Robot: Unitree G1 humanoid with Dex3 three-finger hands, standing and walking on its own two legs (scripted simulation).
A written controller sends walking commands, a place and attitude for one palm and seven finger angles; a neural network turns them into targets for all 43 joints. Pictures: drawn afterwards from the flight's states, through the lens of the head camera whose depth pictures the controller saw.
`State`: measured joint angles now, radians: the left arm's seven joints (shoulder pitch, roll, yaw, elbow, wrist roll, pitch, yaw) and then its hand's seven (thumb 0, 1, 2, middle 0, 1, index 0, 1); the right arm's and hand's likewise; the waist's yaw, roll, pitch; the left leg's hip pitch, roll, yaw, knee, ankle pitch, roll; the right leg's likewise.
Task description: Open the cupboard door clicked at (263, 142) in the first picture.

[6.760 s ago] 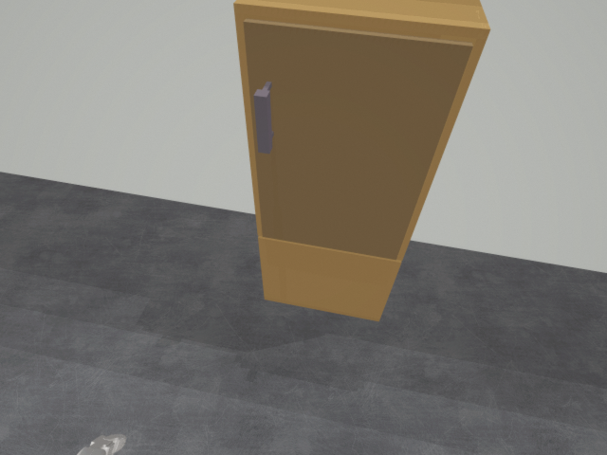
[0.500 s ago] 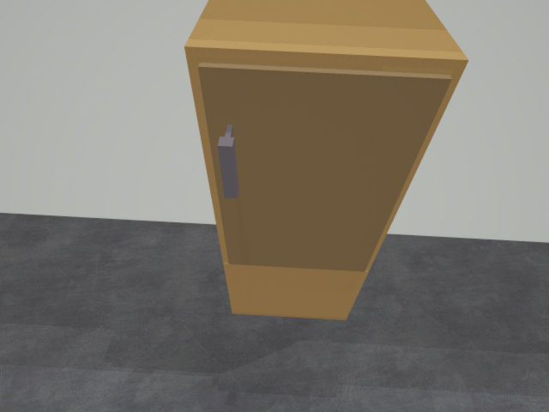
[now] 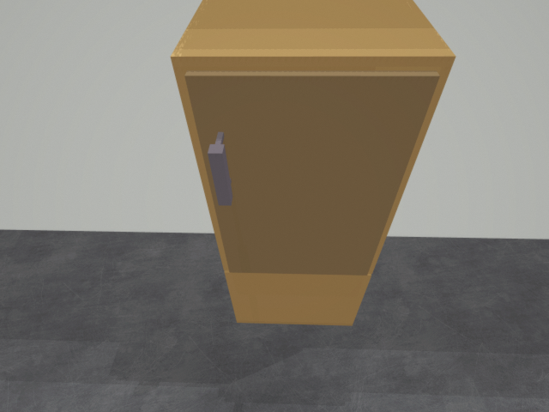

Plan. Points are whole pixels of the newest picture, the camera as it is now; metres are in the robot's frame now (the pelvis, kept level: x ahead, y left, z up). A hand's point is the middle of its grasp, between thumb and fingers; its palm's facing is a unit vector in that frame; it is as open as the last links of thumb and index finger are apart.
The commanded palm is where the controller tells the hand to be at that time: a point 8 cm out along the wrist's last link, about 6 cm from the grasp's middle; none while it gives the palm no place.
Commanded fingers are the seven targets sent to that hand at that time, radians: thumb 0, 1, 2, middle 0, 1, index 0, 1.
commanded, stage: look again from close up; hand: left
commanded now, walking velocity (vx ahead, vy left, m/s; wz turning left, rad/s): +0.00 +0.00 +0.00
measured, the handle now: (222, 169) +0.52 +0.13 +0.06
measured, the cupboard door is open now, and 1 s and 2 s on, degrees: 0 0 0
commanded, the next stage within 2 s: raise the hand with hooked fingers in 0.08 s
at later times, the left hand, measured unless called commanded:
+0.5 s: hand (171, 360) +0.19 +0.16 +0.00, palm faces +0.03 -1.00 -0.03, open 8.0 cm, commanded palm +0.12 +0.23 -0.04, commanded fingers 0.00 0.50 0.73 -0.23 -0.56 -0.23 -0.56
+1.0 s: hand (131, 361) +0.19 +0.21 +0.00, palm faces +0.00 -1.00 -0.01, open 10.9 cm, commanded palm +0.15 +0.27 +0.01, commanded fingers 0.00 -0.08 0.48 -0.27 -0.93 -0.27 -0.93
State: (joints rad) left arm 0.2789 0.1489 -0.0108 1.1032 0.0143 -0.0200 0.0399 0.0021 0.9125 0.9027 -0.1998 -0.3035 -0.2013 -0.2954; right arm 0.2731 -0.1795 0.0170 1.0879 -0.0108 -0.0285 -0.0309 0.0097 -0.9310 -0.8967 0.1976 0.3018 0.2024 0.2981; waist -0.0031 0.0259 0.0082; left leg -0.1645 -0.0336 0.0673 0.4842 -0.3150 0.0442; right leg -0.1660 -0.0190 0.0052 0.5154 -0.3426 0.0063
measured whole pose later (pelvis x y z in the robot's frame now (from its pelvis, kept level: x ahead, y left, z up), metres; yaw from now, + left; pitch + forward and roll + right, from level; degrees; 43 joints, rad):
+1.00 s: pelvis -0.06 -0.02 -0.05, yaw +1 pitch +10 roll -2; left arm 0.21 0.32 0.30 0.15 -0.35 -0.21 -0.37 0.01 0.15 0.58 -0.26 -0.79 -0.26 -0.78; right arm 0.31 -0.21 0.07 0.57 0.04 -0.22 -0.07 0.01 -0.90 -0.90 0.20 0.30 0.21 0.30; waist -0.03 0.03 -0.09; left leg -0.71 0.02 0.01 0.96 -0.43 0.02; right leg -0.67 0.03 -0.06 0.92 -0.43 -0.02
